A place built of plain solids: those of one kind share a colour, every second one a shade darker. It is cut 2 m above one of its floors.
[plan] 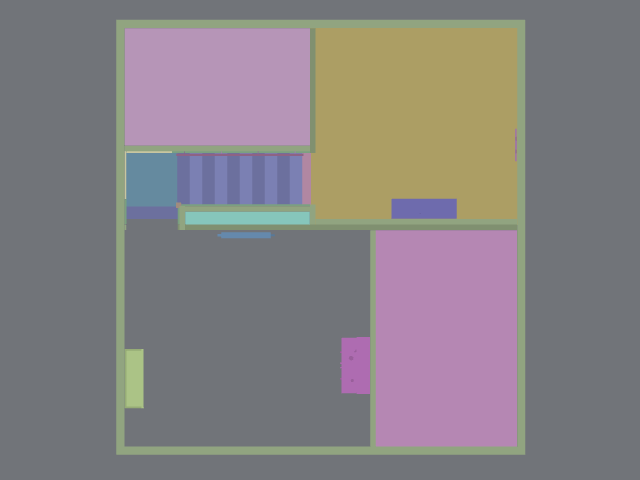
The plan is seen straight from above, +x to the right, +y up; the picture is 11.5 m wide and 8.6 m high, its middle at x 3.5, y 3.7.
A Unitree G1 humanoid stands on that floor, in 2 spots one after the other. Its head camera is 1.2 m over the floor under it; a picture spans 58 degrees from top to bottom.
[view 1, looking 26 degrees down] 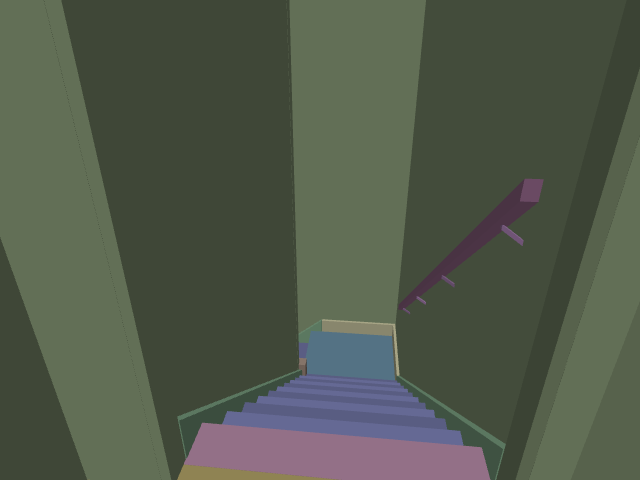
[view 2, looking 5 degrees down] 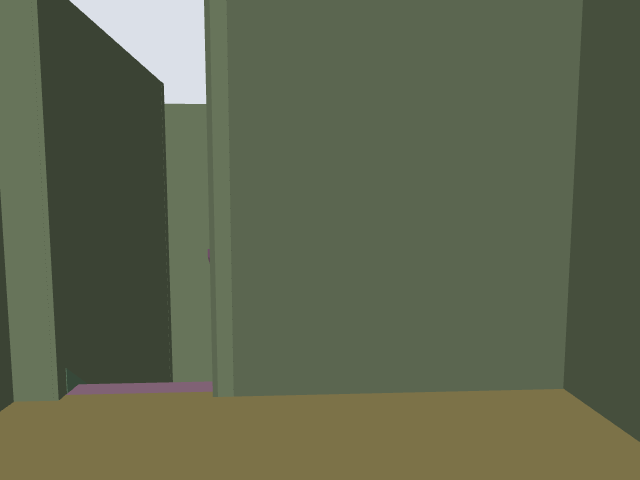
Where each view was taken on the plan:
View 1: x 4.18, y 4.84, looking -174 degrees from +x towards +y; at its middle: wall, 4.68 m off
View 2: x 6.03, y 5.79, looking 177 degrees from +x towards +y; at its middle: wall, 2.63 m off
